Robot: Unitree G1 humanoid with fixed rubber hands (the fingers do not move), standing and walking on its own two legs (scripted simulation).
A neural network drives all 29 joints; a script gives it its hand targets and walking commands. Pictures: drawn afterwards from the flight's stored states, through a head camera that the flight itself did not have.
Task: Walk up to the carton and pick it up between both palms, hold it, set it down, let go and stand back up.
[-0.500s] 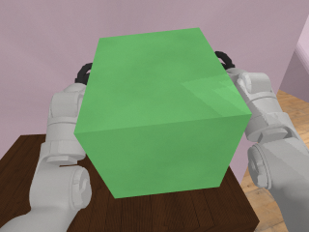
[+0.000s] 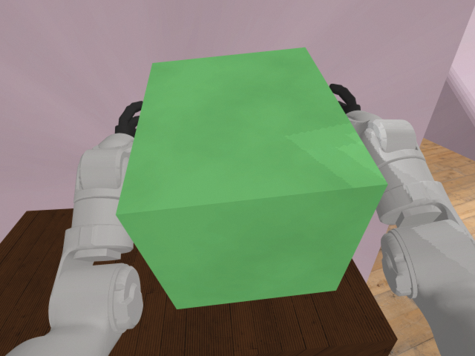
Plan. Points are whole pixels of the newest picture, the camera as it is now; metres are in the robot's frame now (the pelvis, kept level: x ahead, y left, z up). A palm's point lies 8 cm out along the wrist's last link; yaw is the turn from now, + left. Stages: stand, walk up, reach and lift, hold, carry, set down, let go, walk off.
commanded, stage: hold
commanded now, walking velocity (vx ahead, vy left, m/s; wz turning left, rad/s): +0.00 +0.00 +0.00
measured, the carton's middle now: (242, 174) +0.34 -0.01 +0.23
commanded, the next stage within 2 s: none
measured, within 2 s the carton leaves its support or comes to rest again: neither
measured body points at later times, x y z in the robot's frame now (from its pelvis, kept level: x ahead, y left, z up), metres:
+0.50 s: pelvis +0.00 +0.00 +0.00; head -0.10 +0.00 +0.44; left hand +0.38 +0.17 +0.28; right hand +0.39 -0.18 +0.30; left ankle +0.03 +0.13 -0.75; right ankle -0.03 -0.13 -0.75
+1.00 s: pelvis +0.00 +0.00 +0.00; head -0.10 +0.01 +0.44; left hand +0.38 +0.17 +0.28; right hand +0.38 -0.19 +0.30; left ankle +0.03 +0.13 -0.75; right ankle -0.03 -0.13 -0.75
